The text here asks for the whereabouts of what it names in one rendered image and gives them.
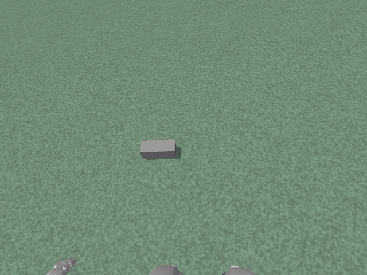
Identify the carton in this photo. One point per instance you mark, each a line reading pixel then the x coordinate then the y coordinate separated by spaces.
pixel 152 149

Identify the left robot hand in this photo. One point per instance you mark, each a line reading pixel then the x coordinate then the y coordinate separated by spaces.
pixel 63 267

